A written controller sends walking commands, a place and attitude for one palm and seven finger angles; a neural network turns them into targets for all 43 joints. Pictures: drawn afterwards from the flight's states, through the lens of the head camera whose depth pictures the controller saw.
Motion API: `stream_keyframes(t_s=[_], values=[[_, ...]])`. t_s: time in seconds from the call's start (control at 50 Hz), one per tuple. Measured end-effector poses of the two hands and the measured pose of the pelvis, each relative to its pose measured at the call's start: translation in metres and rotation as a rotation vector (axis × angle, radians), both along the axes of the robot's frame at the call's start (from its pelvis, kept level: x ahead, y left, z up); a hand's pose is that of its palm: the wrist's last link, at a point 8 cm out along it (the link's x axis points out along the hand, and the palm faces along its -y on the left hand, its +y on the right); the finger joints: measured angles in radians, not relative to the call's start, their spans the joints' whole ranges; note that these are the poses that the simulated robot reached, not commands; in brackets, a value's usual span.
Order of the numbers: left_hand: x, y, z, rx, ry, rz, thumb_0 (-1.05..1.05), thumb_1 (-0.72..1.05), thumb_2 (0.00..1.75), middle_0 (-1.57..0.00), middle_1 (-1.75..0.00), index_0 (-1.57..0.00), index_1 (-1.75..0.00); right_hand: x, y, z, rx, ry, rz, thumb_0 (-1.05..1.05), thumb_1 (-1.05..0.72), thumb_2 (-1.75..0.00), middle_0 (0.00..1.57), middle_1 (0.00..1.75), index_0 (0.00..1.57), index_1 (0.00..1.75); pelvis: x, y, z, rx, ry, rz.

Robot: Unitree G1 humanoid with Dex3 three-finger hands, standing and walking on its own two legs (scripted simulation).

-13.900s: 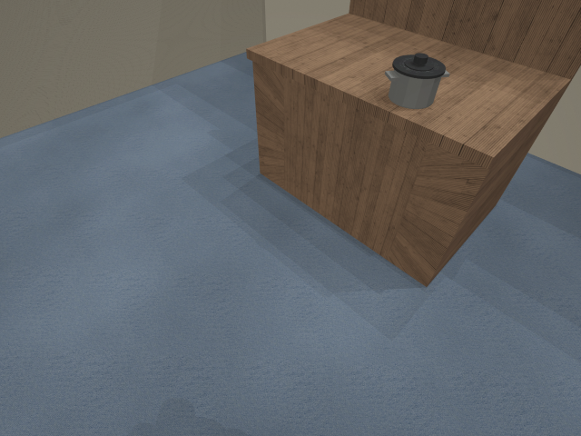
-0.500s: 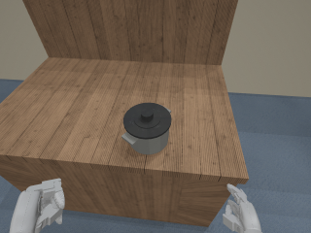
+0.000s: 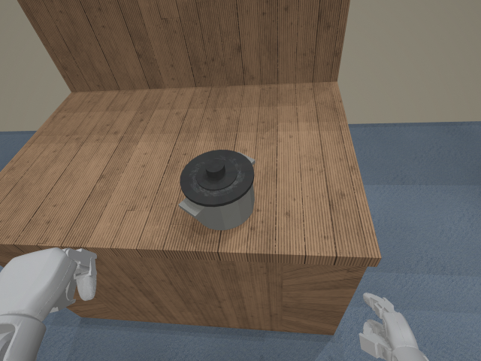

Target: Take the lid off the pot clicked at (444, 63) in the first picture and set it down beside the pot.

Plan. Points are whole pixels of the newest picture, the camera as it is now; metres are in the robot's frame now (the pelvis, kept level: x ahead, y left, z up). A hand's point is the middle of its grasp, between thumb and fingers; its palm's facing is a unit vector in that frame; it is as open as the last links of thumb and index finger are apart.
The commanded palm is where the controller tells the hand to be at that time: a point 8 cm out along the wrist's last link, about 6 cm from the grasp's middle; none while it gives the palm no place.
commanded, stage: reach forward and open the fingers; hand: left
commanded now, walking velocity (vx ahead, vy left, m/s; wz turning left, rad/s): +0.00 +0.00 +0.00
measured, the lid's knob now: (215, 168) +0.47 +0.12 +0.05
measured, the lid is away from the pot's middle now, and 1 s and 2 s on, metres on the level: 0.00 0.00 0.00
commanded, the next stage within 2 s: move the open hand above the knob in 0.84 s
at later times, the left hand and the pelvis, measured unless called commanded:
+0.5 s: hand (82, 266) +0.21 +0.27 +0.10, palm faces -0.21 -0.08 -0.97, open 7.2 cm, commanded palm +0.21 +0.27 +0.16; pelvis -0.02 +0.02 +0.01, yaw +2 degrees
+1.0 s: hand (91, 226) +0.27 +0.28 +0.11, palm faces -0.17 -0.11 -0.98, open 9.9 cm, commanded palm +0.26 +0.27 +0.18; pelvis -0.02 +0.03 +0.01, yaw +2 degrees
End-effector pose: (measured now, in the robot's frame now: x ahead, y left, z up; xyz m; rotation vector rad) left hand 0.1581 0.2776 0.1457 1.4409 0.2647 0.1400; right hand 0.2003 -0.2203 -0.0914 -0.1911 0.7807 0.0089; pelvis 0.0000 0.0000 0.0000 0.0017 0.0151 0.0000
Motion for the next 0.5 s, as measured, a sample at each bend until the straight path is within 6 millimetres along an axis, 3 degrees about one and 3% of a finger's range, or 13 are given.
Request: stream_keyframes(t_s=[0.12, 0.2, 0.32, 0.4, 0.5], values=[[0.007, 0.004, -0.001, 0.02, 0.124, -0.023, 0.01, 0.58, 1.01, -1.17, -1.14, -1.18, -1.14, 0.006, -0.005, 0.001, 0.016, -0.028, -0.028, 0.01, -0.9, -0.9, 0.2, 0.3, 0.19, 0.3, -0.003, -0.001, 0.001, -0.002, -0.013, 0.025], [0.016, -0.005, -0.004, 0.001, 0.186, -0.108, 0.01, 0.46, 1.07, -1.14, -0.99, -1.14, -0.99, 0.004, -0.004, 0.005, 0.003, -0.05, -0.026, 0.01, -0.9, -0.9, 0.2, 0.3, 0.19, 0.3, -0.006, -0.001, 0.003, -0.003, -0.026, 0.037], [0.034, -0.002, 0.015, 0.053, 0.133, -0.201, 0.0, 0.29, 1.14, -1.07, -0.78, -1.07, -0.77, -0.006, 0.002, 0.009, 0.006, -0.044, -0.022, 0.01, -0.9, -0.9, 0.2, 0.3, 0.19, 0.3, -0.014, 0.001, 0.005, -0.008, -0.038, 0.036], [0.039, 0.008, 0.011, 0.013, 0.132, -0.156, 0.0, 0.18, 1.18, -1.02, -0.63, -1.02, -0.63, -0.017, 0.006, 0.005, 0.024, -0.013, -0.025, 0.01, -0.9, -0.9, 0.2, 0.3, 0.19, 0.3, -0.018, 0.006, 0.006, -0.009, -0.037, 0.032], [0.047, -0.007, 0.009, 0.019, 0.125, -0.246, 0.0, 0.05, 1.22, -0.97, -0.46, -0.97, -0.45, -0.027, 0.013, 0.0, 0.013, 0.016, -0.019, 0.01, -0.9, -0.9, 0.2, 0.3, 0.19, 0.3, -0.022, 0.015, 0.007, -0.009, -0.04, 0.033]])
